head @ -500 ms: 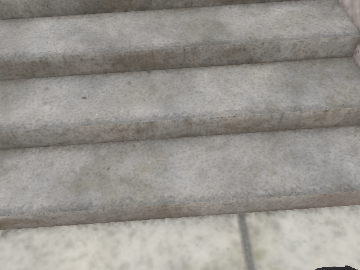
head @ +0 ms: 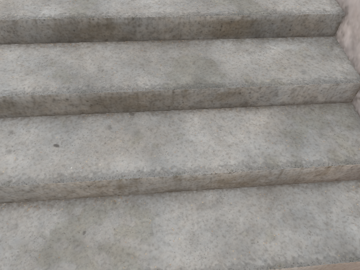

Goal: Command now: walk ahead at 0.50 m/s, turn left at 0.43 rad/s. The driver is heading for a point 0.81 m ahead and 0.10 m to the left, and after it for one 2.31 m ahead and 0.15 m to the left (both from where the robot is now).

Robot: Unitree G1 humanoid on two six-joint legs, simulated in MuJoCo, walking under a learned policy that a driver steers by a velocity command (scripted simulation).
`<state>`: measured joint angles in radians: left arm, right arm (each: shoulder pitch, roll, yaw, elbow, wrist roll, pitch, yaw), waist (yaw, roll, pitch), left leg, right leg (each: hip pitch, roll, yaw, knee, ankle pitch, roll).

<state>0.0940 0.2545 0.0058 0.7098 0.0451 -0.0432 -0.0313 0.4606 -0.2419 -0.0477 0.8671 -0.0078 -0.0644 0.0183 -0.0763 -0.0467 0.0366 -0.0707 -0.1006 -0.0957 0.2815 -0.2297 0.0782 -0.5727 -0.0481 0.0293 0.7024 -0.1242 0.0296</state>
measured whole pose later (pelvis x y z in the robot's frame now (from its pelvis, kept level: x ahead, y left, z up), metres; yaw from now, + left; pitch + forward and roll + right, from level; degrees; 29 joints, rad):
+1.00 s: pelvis +0.48 +0.21 +0.09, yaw +16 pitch +4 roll +0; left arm 0.17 0.21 0.03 0.83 0.00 -0.11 -0.10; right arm 0.38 -0.20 -0.02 1.00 -0.08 -0.06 0.05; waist 0.00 -0.03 -0.04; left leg -0.39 -0.02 0.22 0.64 -0.33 0.12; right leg -1.01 0.02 0.20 1.87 0.03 -0.22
